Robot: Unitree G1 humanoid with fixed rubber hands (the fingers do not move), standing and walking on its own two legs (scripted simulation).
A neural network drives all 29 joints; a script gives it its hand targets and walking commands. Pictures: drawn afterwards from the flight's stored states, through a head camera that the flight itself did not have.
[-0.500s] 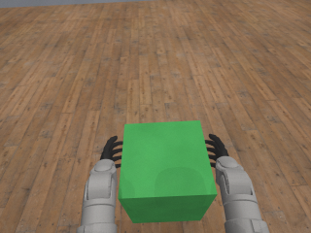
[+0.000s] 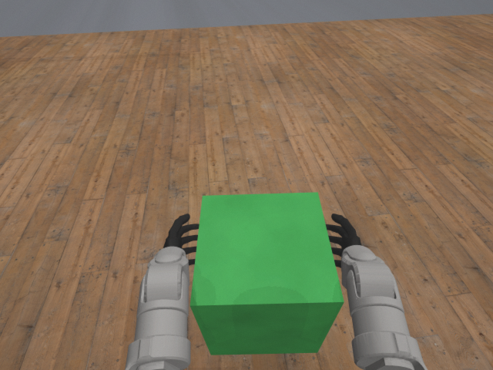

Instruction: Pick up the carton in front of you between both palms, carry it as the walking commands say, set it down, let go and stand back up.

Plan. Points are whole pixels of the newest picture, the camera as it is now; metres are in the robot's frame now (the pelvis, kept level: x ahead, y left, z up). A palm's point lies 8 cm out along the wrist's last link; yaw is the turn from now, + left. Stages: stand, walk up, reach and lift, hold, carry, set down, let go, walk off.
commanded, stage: hold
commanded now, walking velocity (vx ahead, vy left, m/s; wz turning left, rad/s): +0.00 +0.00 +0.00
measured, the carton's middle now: (262, 277) +0.30 +0.00 -0.03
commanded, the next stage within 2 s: set down in 0.08 s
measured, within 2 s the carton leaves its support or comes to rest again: neither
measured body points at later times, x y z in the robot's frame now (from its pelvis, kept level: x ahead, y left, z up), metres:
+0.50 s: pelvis +0.00 -0.01 -0.01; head +0.07 +0.00 +0.43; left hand +0.35 +0.16 -0.03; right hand +0.36 -0.14 -0.03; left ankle +0.05 +0.11 -0.74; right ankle +0.02 -0.13 -0.74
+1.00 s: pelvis -0.04 -0.01 -0.14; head +0.18 +0.00 +0.26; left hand +0.38 +0.17 -0.21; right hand +0.40 -0.13 -0.21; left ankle +0.05 +0.11 -0.74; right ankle +0.02 -0.13 -0.74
